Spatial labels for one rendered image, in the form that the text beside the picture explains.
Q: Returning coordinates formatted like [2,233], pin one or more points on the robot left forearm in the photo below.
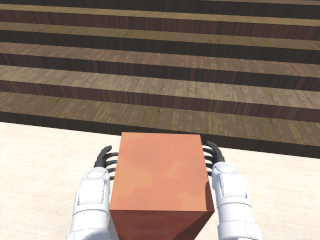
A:
[91,207]

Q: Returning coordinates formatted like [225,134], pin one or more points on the left robot hand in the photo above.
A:
[102,157]

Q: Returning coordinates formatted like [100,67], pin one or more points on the robot right forearm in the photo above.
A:
[236,218]

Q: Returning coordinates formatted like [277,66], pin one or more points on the right robot hand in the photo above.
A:
[216,155]

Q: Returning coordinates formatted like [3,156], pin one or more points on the carton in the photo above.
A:
[161,188]

